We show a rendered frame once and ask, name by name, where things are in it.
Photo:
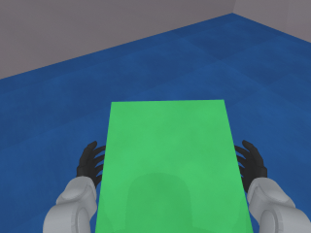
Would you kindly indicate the robot left hand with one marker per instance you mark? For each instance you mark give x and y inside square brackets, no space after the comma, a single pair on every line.
[87,163]

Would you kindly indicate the robot right hand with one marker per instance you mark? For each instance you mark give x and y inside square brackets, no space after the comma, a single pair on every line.
[254,166]

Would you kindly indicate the robot left forearm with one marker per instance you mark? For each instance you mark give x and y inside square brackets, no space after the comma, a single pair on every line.
[73,208]

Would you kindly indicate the robot right forearm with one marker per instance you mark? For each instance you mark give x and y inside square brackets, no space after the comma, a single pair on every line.
[274,210]

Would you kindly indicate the carton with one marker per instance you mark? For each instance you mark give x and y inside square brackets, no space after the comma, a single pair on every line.
[171,167]

